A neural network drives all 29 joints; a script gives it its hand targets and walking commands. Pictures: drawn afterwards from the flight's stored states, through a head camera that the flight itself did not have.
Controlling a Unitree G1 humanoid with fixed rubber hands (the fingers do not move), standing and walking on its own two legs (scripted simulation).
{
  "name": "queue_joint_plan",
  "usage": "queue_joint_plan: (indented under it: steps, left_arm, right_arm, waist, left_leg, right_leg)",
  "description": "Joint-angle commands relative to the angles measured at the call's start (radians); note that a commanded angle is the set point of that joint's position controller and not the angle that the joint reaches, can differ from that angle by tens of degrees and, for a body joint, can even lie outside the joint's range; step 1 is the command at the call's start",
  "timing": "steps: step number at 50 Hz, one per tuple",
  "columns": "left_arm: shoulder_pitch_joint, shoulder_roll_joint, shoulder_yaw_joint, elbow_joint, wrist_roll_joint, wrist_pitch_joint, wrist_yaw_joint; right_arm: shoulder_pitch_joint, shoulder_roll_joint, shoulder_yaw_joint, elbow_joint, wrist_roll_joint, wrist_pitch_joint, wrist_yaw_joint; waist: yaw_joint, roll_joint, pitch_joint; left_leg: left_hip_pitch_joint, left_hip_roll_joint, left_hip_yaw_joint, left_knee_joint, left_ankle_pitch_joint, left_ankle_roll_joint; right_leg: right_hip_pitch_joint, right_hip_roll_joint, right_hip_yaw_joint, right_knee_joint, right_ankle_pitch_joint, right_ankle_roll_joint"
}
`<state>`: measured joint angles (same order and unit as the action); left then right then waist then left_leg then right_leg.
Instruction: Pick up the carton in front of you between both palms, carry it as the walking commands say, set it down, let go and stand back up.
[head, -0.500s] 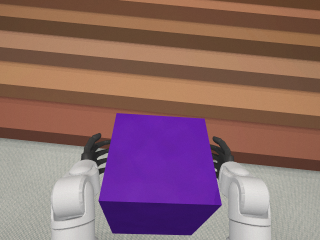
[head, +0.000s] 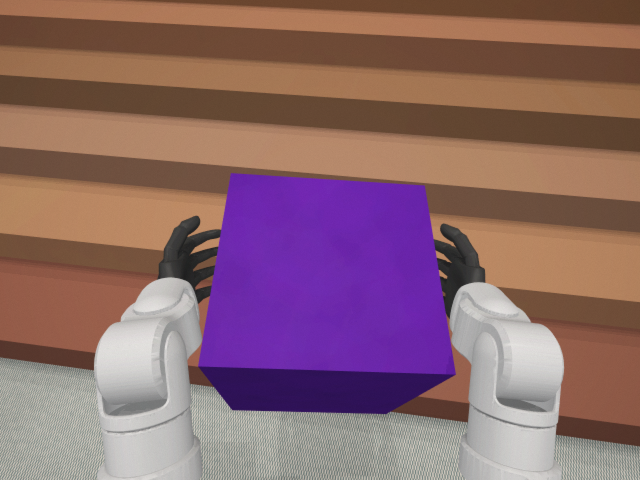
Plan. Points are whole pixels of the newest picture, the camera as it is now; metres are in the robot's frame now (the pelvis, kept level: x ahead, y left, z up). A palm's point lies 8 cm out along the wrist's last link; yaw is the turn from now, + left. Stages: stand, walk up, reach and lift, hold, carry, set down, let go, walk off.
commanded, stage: carry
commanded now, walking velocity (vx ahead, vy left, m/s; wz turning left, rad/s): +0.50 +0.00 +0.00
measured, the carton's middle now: (318, 309) +0.31 +0.01 +0.08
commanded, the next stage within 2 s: none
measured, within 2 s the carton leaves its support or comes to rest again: neither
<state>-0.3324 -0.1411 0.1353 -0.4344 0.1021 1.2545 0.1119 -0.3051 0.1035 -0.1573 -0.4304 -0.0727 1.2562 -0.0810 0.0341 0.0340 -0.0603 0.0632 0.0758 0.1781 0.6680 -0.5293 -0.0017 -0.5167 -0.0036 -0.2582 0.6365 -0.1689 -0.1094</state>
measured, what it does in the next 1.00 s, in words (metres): climbs: left foot, then right foot 0.13 m higher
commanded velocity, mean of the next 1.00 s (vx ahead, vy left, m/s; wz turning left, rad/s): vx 0.50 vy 0.00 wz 0.00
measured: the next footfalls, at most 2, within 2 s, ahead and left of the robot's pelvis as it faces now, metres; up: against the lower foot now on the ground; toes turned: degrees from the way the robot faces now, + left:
left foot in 0.42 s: +0.42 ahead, +0.07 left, +0.00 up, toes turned +3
right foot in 0.78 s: +0.72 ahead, -0.15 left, +0.13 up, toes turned -6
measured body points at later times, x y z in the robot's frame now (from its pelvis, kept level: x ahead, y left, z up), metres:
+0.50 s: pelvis +0.33 -0.01 +0.02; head +0.37 -0.02 +0.47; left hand +0.74 +0.10 +0.18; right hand +0.71 -0.20 +0.18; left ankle +0.38 +0.07 -0.70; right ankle +0.14 -0.06 -0.66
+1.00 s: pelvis +0.67 -0.09 +0.15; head +0.79 -0.07 +0.58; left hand +1.04 +0.13 +0.27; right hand +1.10 -0.17 +0.27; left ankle +0.61 +0.00 -0.39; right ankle +0.68 -0.15 -0.57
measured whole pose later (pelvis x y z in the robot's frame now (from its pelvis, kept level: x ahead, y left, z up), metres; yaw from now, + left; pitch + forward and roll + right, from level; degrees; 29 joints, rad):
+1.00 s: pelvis +0.67 -0.09 +0.15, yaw +0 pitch +5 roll +0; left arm -0.76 -0.06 0.26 -0.21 0.02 1.24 0.18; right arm -0.76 0.07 -0.32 -0.24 -0.11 1.27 -0.09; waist 0.20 -0.02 0.19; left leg -0.77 -0.07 0.03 1.66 -0.38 0.09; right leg -0.40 0.04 -0.14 0.60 -0.26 -0.11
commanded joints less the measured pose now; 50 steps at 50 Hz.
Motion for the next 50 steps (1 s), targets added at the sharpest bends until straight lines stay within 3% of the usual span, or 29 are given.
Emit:
queue_joint_plan:
  steps: [1, 4, 6, 8, 14, 16, 18, 21, 23, 24, 25, 26, 28, 30, 33, 35, 36, 37, 38, 39, 40, 41, 42, 43, 44, 45, 47, 48, 50]
  left_arm:
    - [-0.546, -0.608, -0.673, 0.052, -0.416, 0.060, -0.223]
    - [-0.783, -0.735, -0.693, 0.017, -0.510, 0.072, -0.243]
    - [-0.876, -0.754, -0.675, 0.079, -0.508, 0.062, -0.242]
    - [-0.956, -0.776, -0.651, 0.137, -0.536, 0.061, -0.246]
    - [-1.061, -0.731, -0.545, 0.273, -0.470, 0.066, -0.226]
    - [-1.118, -0.766, -0.527, 0.375, -0.465, 0.068, -0.223]
    - [-1.162, -0.777, -0.504, 0.405, -0.475, 0.075, -0.215]
    - [-1.189, -0.798, -0.441, 0.466, -0.454, 0.076, -0.197]
    - [-1.197, -0.833, -0.452, 0.465, -0.441, 0.071, -0.192]
    - [-1.254, -0.831, -0.453, 0.457, -0.427, 0.072, -0.184]
    - [-1.235, -0.861, -0.442, 0.435, -0.411, 0.064, -0.180]
    - [-1.179, -0.843, -0.419, 0.460, -0.423, 0.067, -0.184]
    - [-1.171, -0.858, -0.368, 0.411, -0.363, 0.062, -0.172]
    - [-1.178, -0.795, -0.363, 0.333, -0.293, 0.042, -0.155]
    - [-1.141, -0.766, -0.409, 0.241, -0.246, 0.011, -0.133]
    - [-1.098, -0.736, -0.437, 0.198, -0.251, 0.001, -0.129]
    - [-1.031, -0.691, -0.448, 0.261, -0.246, 0.000, -0.123]
    - [-1.079, -0.757, -0.508, 0.172, -0.284, -0.005, -0.118]
    - [-0.997, -0.738, -0.506, 0.220, -0.285, -0.001, -0.121]
    - [-1.053, -0.736, -0.544, 0.168, -0.309, -0.005, -0.130]
    - [-0.994, -0.764, -0.580, 0.191, -0.329, 0.001, -0.138]
    - [-0.999, -0.801, -0.626, 0.160, -0.367, -0.012, -0.162]
    - [-0.972, -0.819, -0.622, 0.221, -0.409, -0.004, -0.176]
    - [-1.001, -0.864, -0.657, 0.184, -0.459, -0.016, -0.187]
    - [-1.094, -0.891, -0.681, 0.101, -0.501, -0.028, -0.201]
    - [-1.120, -0.909, -0.681, 0.084, -0.522, -0.027, -0.211]
    - [-1.236, -0.931, -0.749, 0.067, -0.597, -0.023, -0.224]
    - [-1.341, -0.924, -0.774, -0.014, -0.653, -0.026, -0.222]
    - [-1.328, -0.895, -0.744, 0.064, -0.635, 0.007, -0.230]
  right_arm:
    - [-0.615, 0.657, 0.684, 0.045, 0.385, 0.071, 0.197]
    - [-0.803, 0.739, 0.659, 0.038, 0.379, 0.066, 0.174]
    - [-0.852, 0.750, 0.641, 0.137, 0.365, 0.066, 0.167]
    - [-0.908, 0.748, 0.655, 0.159, 0.350, 0.047, 0.148]
    - [-1.065, 0.803, 0.589, 0.338, 0.390, 0.062, 0.141]
    - [-1.197, 0.818, 0.580, 0.356, 0.425, 0.063, 0.140]
    - [-1.195, 0.821, 0.553, 0.395, 0.411, 0.067, 0.141]
    - [-1.271, 0.881, 0.524, 0.428, 0.455, 0.074, 0.144]
    - [-1.246, 0.880, 0.477, 0.483, 0.418, 0.076, 0.145]
    - [-1.232, 0.910, 0.488, 0.486, 0.435, 0.065, 0.158]
    - [-1.165, 0.933, 0.483, 0.505, 0.421, 0.069, 0.170]
    - [-1.149, 0.927, 0.495, 0.513, 0.437, 0.058, 0.169]
    - [-1.248, 0.990, 0.508, 0.396, 0.464, 0.040, 0.168]
    - [-1.391, 1.041, 0.590, 0.220, 0.527, 0.008, 0.165]
    - [-1.375, 1.010, 0.651, 0.087, 0.548, -0.006, 0.159]
    - [-1.343, 0.977, 0.707, 0.091, 0.582, -0.011, 0.161]
    - [-1.329, 0.923, 0.710, 0.046, 0.568, -0.013, 0.166]
    - [-1.317, 0.954, 0.723, 0.035, 0.589, -0.015, 0.173]
    - [-1.332, 0.910, 0.723, 0.018, 0.591, -0.003, 0.169]
    - [-1.201, 0.882, 0.706, 0.109, 0.500, 0.004, 0.165]
    - [-1.180, 0.875, 0.664, 0.128, 0.492, 0.004, 0.173]
    - [-1.131, 0.879, 0.659, 0.127, 0.442, 0.002, 0.169]
    - [-1.132, 0.835, 0.628, 0.127, 0.417, 0.001, 0.162]
    - [-1.078, 0.824, 0.607, 0.165, 0.387, 0.008, 0.164]
    - [-1.107, 0.824, 0.609, 0.145, 0.363, 0.008, 0.167]
    - [-1.083, 0.831, 0.578, 0.191, 0.334, 0.005, 0.164]
    - [-1.107, 0.749, 0.531, 0.140, 0.250, -0.018, 0.152]
    - [-1.084, 0.725, 0.510, 0.198, 0.258, -0.013, 0.143]
    - [-1.059, 0.673, 0.470, 0.259, 0.190, -0.017, 0.117]
  waist:
    - [0.029, -0.317, -0.352]
    - [0.013, -0.054, -0.346]
    - [-0.032, -0.101, -0.327]
    - [0.016, -0.123, -0.364]
    - [0.000, -0.122, -0.304]
    - [0.010, -0.139, -0.285]
    - [0.013, -0.189, -0.279]
    - [-0.005, -0.255, -0.338]
    - [-0.055, -0.029, -0.400]
    - [-0.204, 0.062, -0.436]
    - [-0.203, 0.180, -0.387]
    - [-0.153, 0.299, -0.507]
    - [-0.183, 0.094, -0.595]
    - [-0.175, -0.027, -0.493]
    - [-0.157, 0.049, -0.437]
    - [-0.143, 0.000, -0.355]
    - [-0.057, -0.027, -0.337]
    - [-0.055, -0.013, -0.330]
    - [0.007, 0.121, -0.465]
    - [0.140, 0.179, -0.646]
    - [0.201, 0.115, -0.706]
    - [0.166, -0.258, -0.741]
    - [0.124, -0.376, -0.872]
    - [0.140, -0.199, -0.917]
    - [0.140, -0.244, -0.760]
    - [0.122, -0.159, -0.666]
    - [0.103, -0.074, -0.542]
    - [0.142, -0.068, -0.543]
    - [0.107, 0.045, -0.487]
  left_leg:
    - [-0.691, -0.120, -0.133, 0.731, 0.059, 0.025]
    - [-0.709, 0.007, -0.205, 0.711, 0.196, 0.081]
    - [-0.651, 0.029, -0.198, 0.611, 0.264, 0.067]
    - [-0.708, 0.011, -0.159, 0.534, 0.290, 0.049]
    - [-0.936, -0.020, -0.066, 0.411, 0.414, 0.023]
    - [-0.943, -0.035, -0.047, 0.311, 0.451, 0.045]
    - [-0.834, -0.053, -0.008, 0.192, 0.443, 0.079]
    - [-0.830, -0.083, -0.012, 0.176, 0.383, 0.134]
    - [-0.448, -0.215, 0.115, -0.123, 0.546, 0.117]
    - [-0.090, -0.185, 0.082, -0.355, 0.795, 0.107]
    - [0.173, 0.004, -0.057, -0.379, 1.194, 0.127]
    - [0.527, 0.221, -0.417, -0.067, 1.805, 0.284]
    - [0.546, 0.266, -0.583, -0.185, 1.173, 0.329]
    - [0.518, 0.290, -0.556, -0.192, 1.029, 0.305]
    - [0.413, 0.249, -0.495, -0.248, 0.736, 0.268]
    - [0.177, 0.201, -0.413, -0.396, 0.621, 0.233]
    - [0.017, 0.131, -0.195, -0.469, 0.801, 0.197]
    - [-0.194, 0.048, -0.119, -0.467, 1.151, 0.186]
    - [-0.202, 0.062, -0.068, -0.299, 1.682, 0.186]
    - [-0.120, 0.100, -0.085, -0.031, 1.786, 0.155]
    - [-0.244, 0.046, -0.028, 0.223, 1.611, 0.131]
    - [-0.513, -0.180, -0.141, 0.722, 0.478, 0.033]
    - [-0.658, -0.287, -0.368, 1.190, 0.172, 0.032]
    - [-0.787, -0.244, -0.398, 1.282, 0.188, 0.055]
    - [-0.930, -0.199, -0.333, 1.244, 0.153, 0.077]
    - [-0.981, -0.148, -0.301, 1.196, 0.135, 0.086]
    - [-0.993, -0.113, -0.238, 1.039, 0.142, 0.100]
    - [-1.035, -0.097, -0.215, 1.015, 0.122, 0.114]
    - [-1.042, -0.074, -0.155, 0.927, 0.103, 0.102]
  right_leg:
    - [0.752, -0.387, 0.902, -0.404, -0.115, -0.175]
    - [0.547, -0.323, 0.534, -0.334, 0.103, -0.096]
    - [0.466, -0.255, 0.375, -0.334, 0.157, -0.027]
    - [0.544, -0.226, 0.326, -0.328, 0.226, 0.003]
    - [0.698, -0.196, 0.247, -0.310, 0.565, 0.018]
    - [0.733, -0.171, 0.212, -0.281, 0.646, 0.030]
    - [0.677, -0.131, 0.163, -0.282, 0.621, -0.055]
    - [0.764, -0.165, 0.149, -0.057, 0.994, -0.055]
    - [0.606, -0.087, 0.111, 0.294, 1.182, -0.002]
    - [0.389, -0.066, 0.101, 0.567, 1.033, 0.066]
    - [0.086, 0.064, 0.116, 0.733, 0.018, 0.052]
    - [-0.307, 0.122, 0.241, 1.008, -0.390, 0.071]
    - [-0.496, 0.067, 0.355, 1.170, -0.338, 0.052]
    - [-0.708, 0.012, 0.343, 1.267, -0.393, 0.016]
    - [-0.801, -0.024, 0.290, 1.311, -0.456, 0.004]
    - [-0.664, -0.087, 0.228, 1.084, -0.515, -0.014]
    - [-0.432, -0.094, 0.171, 0.727, -0.435, -0.007]
    - [-0.103, -0.016, 0.043, 0.491, -0.279, 0.002]
    - [0.125, 0.108, -0.042, 0.467, -0.138, -0.010]
    - [0.358, 0.079, 0.054, 0.296, -0.050, -0.020]
    - [0.580, 0.145, 0.077, 0.132, -0.037, -0.029]
    - [0.757, -0.173, 0.711, -0.145, 0.440, -0.177]
    - [0.939, -0.360, 0.972, -0.127, 0.973, -0.297]
    - [1.024, -0.302, 0.893, -0.039, 0.827, -0.298]
    - [1.001, -0.273, 0.822, -0.024, 0.731, -0.238]
    - [0.938, -0.279, 0.784, -0.054, 0.555, -0.183]
    - [0.870, -0.225, 0.698, -0.143, 0.489, -0.126]
    - [0.902, -0.242, 0.641, -0.157, 0.495, -0.121]
    - [0.844, -0.270, 0.645, -0.187, 0.598, -0.138]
